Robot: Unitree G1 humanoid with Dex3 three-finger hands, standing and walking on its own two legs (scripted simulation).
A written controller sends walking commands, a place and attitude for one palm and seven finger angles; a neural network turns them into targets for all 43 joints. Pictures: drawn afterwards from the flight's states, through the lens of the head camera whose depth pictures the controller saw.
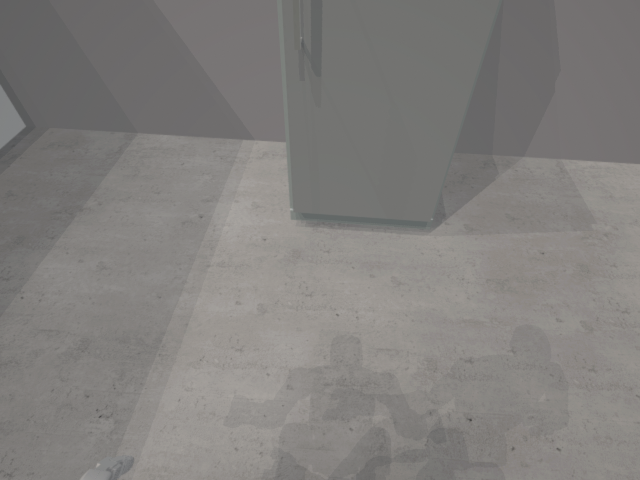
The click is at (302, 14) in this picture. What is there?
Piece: fridge door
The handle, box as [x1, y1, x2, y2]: [293, 0, 301, 49]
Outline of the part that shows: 293,0 294,49 300,49 301,37 299,20 299,0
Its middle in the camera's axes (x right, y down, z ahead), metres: -0.06 -0.70 +0.98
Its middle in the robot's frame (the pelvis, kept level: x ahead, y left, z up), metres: +1.22 +0.12 +0.23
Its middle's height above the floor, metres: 1.00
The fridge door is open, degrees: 0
